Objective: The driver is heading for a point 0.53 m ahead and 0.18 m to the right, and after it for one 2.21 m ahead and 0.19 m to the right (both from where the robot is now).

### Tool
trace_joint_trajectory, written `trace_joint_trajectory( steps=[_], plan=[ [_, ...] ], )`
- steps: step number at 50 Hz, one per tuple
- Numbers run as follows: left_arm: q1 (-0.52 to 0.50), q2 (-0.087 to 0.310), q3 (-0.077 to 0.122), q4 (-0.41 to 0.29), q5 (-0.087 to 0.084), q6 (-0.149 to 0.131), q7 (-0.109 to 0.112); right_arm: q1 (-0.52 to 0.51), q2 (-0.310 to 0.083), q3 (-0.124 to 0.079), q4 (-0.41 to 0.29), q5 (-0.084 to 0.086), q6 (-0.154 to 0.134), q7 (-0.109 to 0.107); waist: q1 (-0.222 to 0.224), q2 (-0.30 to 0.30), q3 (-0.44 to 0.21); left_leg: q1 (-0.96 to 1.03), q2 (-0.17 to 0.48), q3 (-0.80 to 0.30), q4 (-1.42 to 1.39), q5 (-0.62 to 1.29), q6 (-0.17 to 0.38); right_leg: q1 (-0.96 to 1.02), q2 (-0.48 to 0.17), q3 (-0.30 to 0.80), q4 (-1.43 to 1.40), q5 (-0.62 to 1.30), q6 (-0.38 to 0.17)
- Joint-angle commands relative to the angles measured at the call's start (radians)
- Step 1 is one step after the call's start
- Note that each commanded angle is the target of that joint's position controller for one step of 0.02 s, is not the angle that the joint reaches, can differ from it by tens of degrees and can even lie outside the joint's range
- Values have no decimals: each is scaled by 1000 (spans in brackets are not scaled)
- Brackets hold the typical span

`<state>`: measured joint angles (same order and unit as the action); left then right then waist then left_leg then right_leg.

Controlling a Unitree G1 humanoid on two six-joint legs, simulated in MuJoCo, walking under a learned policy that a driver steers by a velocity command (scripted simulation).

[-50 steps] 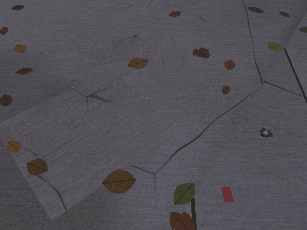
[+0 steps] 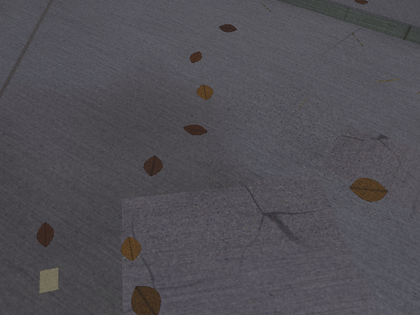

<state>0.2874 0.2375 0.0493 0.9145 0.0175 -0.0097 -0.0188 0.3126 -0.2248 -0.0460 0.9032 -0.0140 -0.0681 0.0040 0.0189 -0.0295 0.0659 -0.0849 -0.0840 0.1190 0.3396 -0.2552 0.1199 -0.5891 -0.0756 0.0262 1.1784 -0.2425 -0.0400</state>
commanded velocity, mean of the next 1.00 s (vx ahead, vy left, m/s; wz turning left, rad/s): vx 0.24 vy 0.00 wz -0.50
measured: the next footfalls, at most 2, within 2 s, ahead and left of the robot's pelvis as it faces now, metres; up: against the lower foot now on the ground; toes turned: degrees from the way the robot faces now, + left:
right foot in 0.30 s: +0.29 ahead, -0.08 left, +0.00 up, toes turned -14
left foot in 0.88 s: +0.46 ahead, +0.04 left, -0.03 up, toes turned -36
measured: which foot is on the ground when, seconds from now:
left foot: down 0.00-0.30, up 0.32-0.86, down 0.88-1.00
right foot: up 0.00-0.28, down 0.30-0.88, up 0.90-1.00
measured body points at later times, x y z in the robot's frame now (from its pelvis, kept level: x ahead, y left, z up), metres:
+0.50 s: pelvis +0.23 -0.04 +0.00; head +0.27 -0.06 +0.44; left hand +0.36 +0.22 -0.13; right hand +0.29 -0.32 -0.13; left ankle +0.30 +0.12 -0.66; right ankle +0.25 -0.07 -0.74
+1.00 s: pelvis +0.35 +0.00 -0.03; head +0.40 +0.01 +0.42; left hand +0.59 +0.19 -0.16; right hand +0.32 -0.31 -0.12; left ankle +0.43 +0.06 -0.77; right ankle +0.24 -0.06 -0.66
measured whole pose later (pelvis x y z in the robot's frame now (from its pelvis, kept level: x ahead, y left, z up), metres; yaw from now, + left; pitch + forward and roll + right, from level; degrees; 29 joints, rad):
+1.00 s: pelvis +0.35 +0.00 -0.03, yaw -35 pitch +0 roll -2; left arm 0.23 0.34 0.08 0.78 0.03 0.06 0.01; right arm 0.17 -0.27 0.00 0.72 -0.01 0.01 -0.04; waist 0.03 -0.05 0.07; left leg -0.25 -0.02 -0.02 0.46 -0.21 0.04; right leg -0.45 0.16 0.09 1.22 -0.56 -0.01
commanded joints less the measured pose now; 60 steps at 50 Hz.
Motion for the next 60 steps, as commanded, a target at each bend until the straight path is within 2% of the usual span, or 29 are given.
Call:
trace_joint_trajectory(
  steps=[1, 4, 8, 11, 13, 14, 15, 16, 17, 19, 20, 21, 22, 25, 30, 35, 38, 40, 42, 43, 44, 45, 46, 47, 48, 49, 51, 54, 60],
  plan=[
    [19, 43, 11, -26, 0, 0, -18, 26, -99, -17, -26, 1, -37, -6, 6, 112, 16, -38, 242, -52, -167, 676, -47, -6, 7, -15, -133, 168, -1],
    [-82, 24, -3, -55, -2, -12, -21, 61, -84, -6, -2, 2, -37, -13, -14, 106, 39, 16, 243, 4, -176, 715, -57, -30, 16, -54, -307, 267, -18],
    [-217, 16, -19, -108, 5, -21, -27, 136, -103, -1, 42, 4, -29, -34, -47, 83, 56, 139, 280, 46, -156, 846, -61, -23, 51, -150, -497, 265, -54],
    [-161, 42, -11, -101, 5, -19, -19, 130, -145, -6, 54, -3, -16, -54, -8, 116, -9, 220, 303, 84, 1, 1177, -72, 93, 132, -208, -534, 135, -103],
    [-5, 86, 9, -58, 7, -17, -10, 86, -177, -16, 43, -13, 0, -62, 68, 143, -87, 193, 328, 91, 235, 1258, -70, 255, 167, -195, -543, 20, -158],
    [128, 120, 27, -19, 16, -24, -4, 48, -188, -20, 27, -15, 7, -59, 136, 123, -138, 112, 318, 87, 463, 1141, -69, 401, 168, -146, -618, 19, -198],
    [231, 185, 53, -5, 29, -30, 7, -4, -181, -20, -9, 1, 1, -49, 205, 3, -203, -64, 225, 121, 841, 704, -79, 576, 17, 53, -722, 117, -279],
    [123, 269, 74, -37, 8, -16, 15, 77, -79, -7, -69, 8, -6, -29, 53, -233, -269, -504, -15, 12, 1204, -315, -136, 857, -266, 568, -746, 538, -454],
    [104, 264, 78, -44, -34, -16, 12, 33, -129, -6, -81, -8, -11, -27, 76, -29, -285, -569, 47, -175, 1198, -246, -123, 800, -280, 559, -798, 610, -485],
    [-4, 156, 50, -55, -27, -14, 19, 5, -132, -10, -89, 8, -17, -27, -7, 89, -52, -535, 128, -170, 1010, -157, -125, 523, -212, 354, -862, 676, -372],
    [-33, 130, 41, -61, -29, -18, 21, -5, -132, -12, -94, -6, 0, -30, -33, 104, -25, -483, 149, -169, 919, -146, -135, 443, -156, 276, -877, 694, -320],
    [-46, 127, 37, -67, -26, -23, 22, 6, -118, -9, -93, -23, 24, -29, -48, 89, -28, -418, 148, -159, 857, -132, -147, 382, -113, 224, -884, 729, -294],
    [-40, 141, 38, -67, -21, -29, 19, 14, -102, -6, -95, -28, 44, -29, -55, 70, -46, -384, 138, -146, 807, -114, -159, 360, -84, 190, -876, 800, -279],
    [-11, 188, 50, -72, -12, -33, 16, 8, -94, -4, -115, -17, 62, -23, -55, 14, -114, -384, 121, -123, 713, -13, -180, 385, -28, 141, -834, 951, -240],
    [50, 192, 52, -80, -17, -4, 28, -132, -124, -8, -176, -10, 75, -25, 4, -45, -132, -473, 129, -156, 582, 84, -195, 476, -7, 208, -793, 791, -178],
    [80, 206, 61, -107, 1, 19, 37, -213, -145, -3, -209, -2, 73, -32, 39, -51, -101, -511, 112, -199, 477, 27, -188, 550, -46, 341, -750, 698, -203],
    [59, 218, 67, -128, 9, 28, 39, -217, -158, 0, -217, 6, 62, -35, 37, -55, -89, -460, 87, -226, 391, -29, -169, 550, -48, 409, -701, 688, -210],
    [23, 222, 69, -147, 10, 32, 40, -188, -168, 1, -214, 11, 53, -39, 20, -58, -89, -368, 74, -245, 292, -37, -155, 518, -29, 450, -665, 638, -184],
    [-39, 218, 67, -168, 5, 36, 41, -123, -167, 2, -197, 14, 44, -45, -25, -53, -82, -213, 61, -234, 93, 65, -146, 452, 31, 465, -606, 501, -127],
    [-70, 204, 60, -179, -8, 35, 42, -70, -158, 4, -181, 8, 35, -51, -59, -29, -87, -85, 76, -216, -51, 232, -140, 388, 78, 438, -534, 397, -85],
    [-23, 142, 43, -186, -23, 30, 42, -59, -205, -6, -180, -2, 28, -60, -33, 113, -131, 80, 239, -321, -33, 433, -103, 261, 152, 326, -330, 63, -33],
    [113, 103, 36, -179, -9, 36, 50, -70, -253, -1, -216, 5, 36, -59, 40, 244, -150, 190, 468, -517, 104, 947, -33, 90, 283, 161, -96, -503, -12],
    [167, 187, 55, -176, 2, 41, 51, -9, -277, -14, -215, 14, 55, -54, 20, 263, -260, 182, 570, -645, 79, 991, 116, 70, 275, 83, 14, -527, 3],
    [105, 208, 57, -163, 17, 54, 55, -44, -233, -11, -221, 14, 63, -51, 16, 188, -181, 111, 530, -605, 38, 801, 140, 17, 212, 56, 145, -439, 21],
    [35, 218, 60, -164, 22, 65, 46, -91, -180, 5, -238, 12, 68, -47, 4, 124, -107, 23, 435, -471, 11, 655, 103, 14, 189, 61, 178, -353, 35],
    [6, 208, 61, -171, 14, 75, 30, -134, -171, 10, -251, -3, 76, -46, 13, 134, -89, -24, 368, -377, -2, 596, 69, 24, 179, 60, 192, -292, 54],
    [-6, 196, 55, -180, -1, 90, 6, -133, -189, 5, -249, -13, 78, -50, 7, 194, -87, -66, 308, -270, -8, 627, 60, 45, 177, 37, 216, -216, 78],
    [-32, 178, 49, -200, -4, 94, 1, -80, -188, 0, -241, -12, 71, -46, -15, 181, -116, -12, 327, -243, -7, 617, 92, 4, 175, 30, 232, -204, 88],
    [-114, 138, 32, -253, 5, 101, -7, -26, -196, -14, -226, -17, 67, -43, -40, 169, -106, 36, 383, -220, -39, 442, 124, -39, 120, 3, 64, -225, 83]
  ],
)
